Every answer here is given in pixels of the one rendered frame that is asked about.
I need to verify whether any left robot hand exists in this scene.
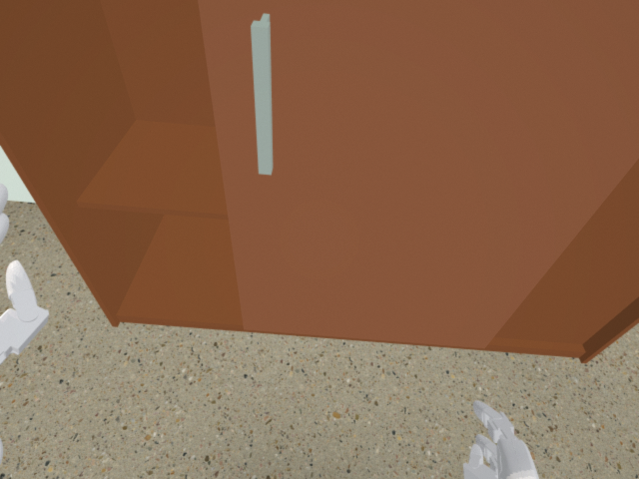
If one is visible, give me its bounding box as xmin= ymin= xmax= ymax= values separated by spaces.
xmin=0 ymin=184 xmax=49 ymax=364

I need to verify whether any wardrobe door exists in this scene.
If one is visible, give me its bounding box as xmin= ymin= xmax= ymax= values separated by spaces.
xmin=494 ymin=159 xmax=639 ymax=344
xmin=198 ymin=0 xmax=639 ymax=348

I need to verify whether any right robot hand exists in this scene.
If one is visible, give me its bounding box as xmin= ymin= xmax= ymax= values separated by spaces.
xmin=463 ymin=400 xmax=539 ymax=479

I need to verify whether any handle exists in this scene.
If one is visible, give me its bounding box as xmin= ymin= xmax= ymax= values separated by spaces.
xmin=251 ymin=13 xmax=273 ymax=175

